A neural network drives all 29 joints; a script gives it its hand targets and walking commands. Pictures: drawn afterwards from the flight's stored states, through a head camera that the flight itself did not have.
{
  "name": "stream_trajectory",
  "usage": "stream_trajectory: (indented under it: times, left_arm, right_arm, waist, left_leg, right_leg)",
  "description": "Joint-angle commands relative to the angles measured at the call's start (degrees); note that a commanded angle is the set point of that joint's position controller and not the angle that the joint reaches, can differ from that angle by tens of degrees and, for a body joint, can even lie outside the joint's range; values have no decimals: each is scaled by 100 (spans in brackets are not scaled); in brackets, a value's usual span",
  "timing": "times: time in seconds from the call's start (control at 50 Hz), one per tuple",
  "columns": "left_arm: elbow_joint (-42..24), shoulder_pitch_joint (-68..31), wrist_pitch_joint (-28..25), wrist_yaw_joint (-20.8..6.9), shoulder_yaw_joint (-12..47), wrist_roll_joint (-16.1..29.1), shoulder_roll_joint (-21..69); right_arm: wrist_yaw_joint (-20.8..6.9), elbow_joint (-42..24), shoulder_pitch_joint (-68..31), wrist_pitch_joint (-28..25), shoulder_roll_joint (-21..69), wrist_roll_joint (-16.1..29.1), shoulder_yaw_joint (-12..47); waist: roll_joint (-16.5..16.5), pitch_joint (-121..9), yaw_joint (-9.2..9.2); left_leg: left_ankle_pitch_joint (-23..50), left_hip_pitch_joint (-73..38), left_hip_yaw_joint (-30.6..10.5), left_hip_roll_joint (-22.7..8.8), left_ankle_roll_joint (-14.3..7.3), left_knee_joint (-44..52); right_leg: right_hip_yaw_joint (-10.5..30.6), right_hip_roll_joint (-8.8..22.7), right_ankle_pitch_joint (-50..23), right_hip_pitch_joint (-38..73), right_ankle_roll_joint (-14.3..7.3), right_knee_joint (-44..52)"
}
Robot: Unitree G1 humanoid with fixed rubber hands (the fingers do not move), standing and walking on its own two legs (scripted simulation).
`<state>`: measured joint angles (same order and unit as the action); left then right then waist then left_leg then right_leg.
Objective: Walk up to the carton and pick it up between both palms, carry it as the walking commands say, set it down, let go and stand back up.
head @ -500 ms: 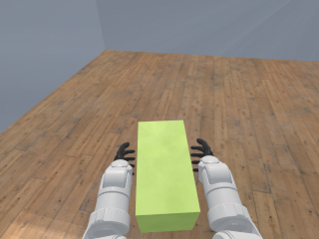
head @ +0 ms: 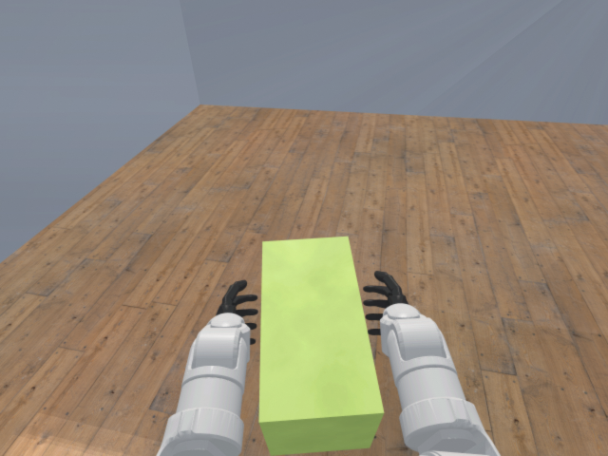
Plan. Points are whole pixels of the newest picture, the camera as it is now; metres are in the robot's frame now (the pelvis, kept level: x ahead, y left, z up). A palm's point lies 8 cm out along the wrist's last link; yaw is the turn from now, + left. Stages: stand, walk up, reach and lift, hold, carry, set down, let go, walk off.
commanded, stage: reach and lift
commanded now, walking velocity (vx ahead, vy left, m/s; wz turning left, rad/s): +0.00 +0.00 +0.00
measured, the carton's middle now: (312, 337) +0.35 +0.00 -0.03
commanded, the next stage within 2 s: hold in 0.12 s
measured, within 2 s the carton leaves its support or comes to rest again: neither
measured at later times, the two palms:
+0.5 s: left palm (224, 335) +0.29 +0.12 +0.06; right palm (397, 324) +0.30 -0.12 +0.06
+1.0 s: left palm (225, 332) +0.30 +0.12 +0.06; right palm (395, 322) +0.30 -0.12 +0.06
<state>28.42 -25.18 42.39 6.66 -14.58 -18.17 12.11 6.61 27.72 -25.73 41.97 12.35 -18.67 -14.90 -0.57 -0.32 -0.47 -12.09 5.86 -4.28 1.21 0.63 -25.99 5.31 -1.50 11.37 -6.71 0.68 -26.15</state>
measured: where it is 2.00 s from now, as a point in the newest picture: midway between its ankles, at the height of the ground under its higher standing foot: outside the picture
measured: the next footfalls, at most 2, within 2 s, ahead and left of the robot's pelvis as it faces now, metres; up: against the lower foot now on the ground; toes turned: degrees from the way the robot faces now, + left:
left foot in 1.42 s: -0.03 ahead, +0.12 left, +0.00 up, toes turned -1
right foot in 1.72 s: -0.24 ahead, -0.09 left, +0.00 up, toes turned -8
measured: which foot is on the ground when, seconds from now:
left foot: down 0.00-1.00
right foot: down 0.00-1.00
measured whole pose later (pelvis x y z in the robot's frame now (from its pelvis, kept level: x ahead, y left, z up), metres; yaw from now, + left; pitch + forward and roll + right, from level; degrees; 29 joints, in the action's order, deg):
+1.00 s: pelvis -0.01 +0.00 -0.01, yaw +0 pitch -4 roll +0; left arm 24.4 -24.1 46.0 7.3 -11.2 -16.9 11.6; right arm 6.4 23.5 -24.4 44.9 11.8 -17.5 -12.7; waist -0.4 -4.3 -0.5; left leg -12.9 13.8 -4.5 1.7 0.7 -30.4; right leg 5.0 -1.4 12.1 -14.3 0.9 -30.1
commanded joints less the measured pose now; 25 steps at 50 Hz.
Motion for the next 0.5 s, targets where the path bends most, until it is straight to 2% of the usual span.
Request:
stream_trajectory:
  times: [0.0,0.48]
  left_arm:
    - [-478,-3523,-427,-1610,2651,1692,6157]
    - [-546,-3617,-316,-1688,2649,1714,6225]
  right_arm:
    - [-1596,-122,-3036,-286,6464,1672,2672]
    - [-1685,-129,-3087,-185,6463,1680,2616]
  waist:
    - [66,-1659,17]
    - [46,-1457,-29]
  left_leg:
    - [532,-168,-19,298,-82,423]
    - [-95,13,-48,289,-106,476]
  right_leg:
    - [11,-273,-563,490,-23,395]
    - [-43,-258,71,328,-55,423]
